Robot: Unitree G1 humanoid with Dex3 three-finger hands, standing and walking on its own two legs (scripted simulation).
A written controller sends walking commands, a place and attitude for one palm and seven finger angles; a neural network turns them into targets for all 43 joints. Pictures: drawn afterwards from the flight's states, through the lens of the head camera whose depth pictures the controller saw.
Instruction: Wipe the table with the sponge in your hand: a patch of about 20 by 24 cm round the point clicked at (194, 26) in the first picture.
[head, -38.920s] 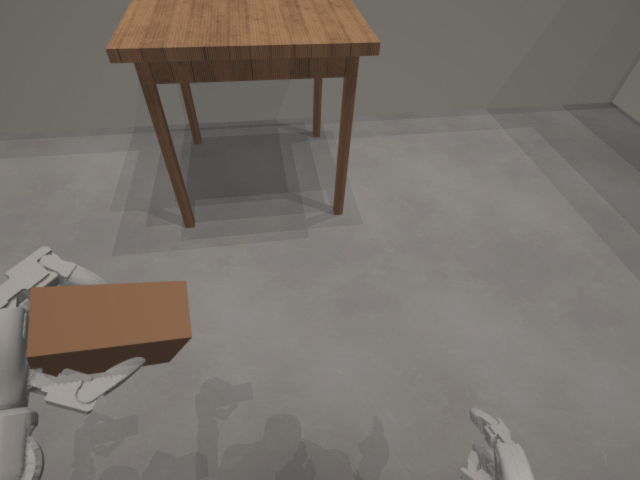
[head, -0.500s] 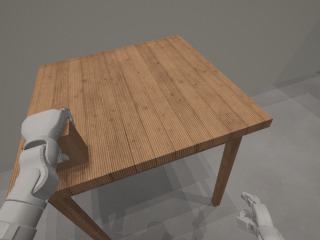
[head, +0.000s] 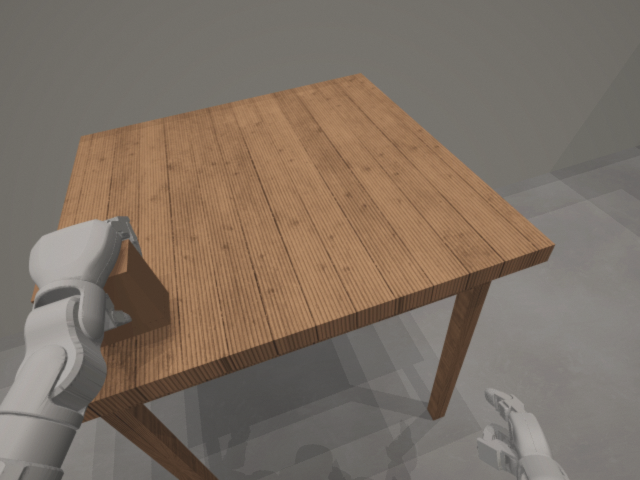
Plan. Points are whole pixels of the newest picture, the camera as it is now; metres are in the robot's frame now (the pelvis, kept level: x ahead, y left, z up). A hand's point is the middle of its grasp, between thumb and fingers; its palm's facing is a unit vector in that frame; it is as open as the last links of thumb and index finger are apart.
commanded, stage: move the sponge above the wiping area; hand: left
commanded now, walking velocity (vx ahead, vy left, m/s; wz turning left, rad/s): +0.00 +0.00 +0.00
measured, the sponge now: (117, 305) +0.28 +0.32 +0.09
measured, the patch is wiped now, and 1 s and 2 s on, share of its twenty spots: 0.00 0.00 0.00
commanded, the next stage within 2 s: none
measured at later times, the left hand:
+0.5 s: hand (102, 271) +0.28 +0.31 +0.15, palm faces +0.13 -0.03 -0.99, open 9.9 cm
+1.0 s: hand (94, 261) +0.29 +0.32 +0.16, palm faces +0.15 -0.01 -0.99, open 9.9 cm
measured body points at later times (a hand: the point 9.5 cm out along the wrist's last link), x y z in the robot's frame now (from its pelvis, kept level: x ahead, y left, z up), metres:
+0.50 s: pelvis -0.01 +0.01 +0.00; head -0.03 -0.04 +0.45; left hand +0.27 +0.31 +0.20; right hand +0.23 -0.19 -0.09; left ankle +0.00 +0.11 -0.75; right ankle -0.01 -0.10 -0.75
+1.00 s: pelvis -0.01 +0.00 +0.00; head -0.02 -0.04 +0.45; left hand +0.28 +0.31 +0.21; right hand +0.22 -0.22 -0.09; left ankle +0.00 +0.11 -0.75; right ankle -0.01 -0.10 -0.75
